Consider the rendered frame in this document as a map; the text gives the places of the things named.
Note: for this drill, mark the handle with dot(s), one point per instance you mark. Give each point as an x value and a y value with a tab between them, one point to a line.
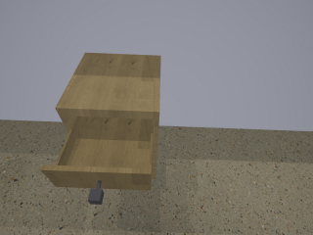
96	195

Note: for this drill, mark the cabinet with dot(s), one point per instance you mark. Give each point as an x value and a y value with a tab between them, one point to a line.
106	85

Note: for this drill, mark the drawer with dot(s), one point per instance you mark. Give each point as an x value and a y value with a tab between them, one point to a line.
116	150

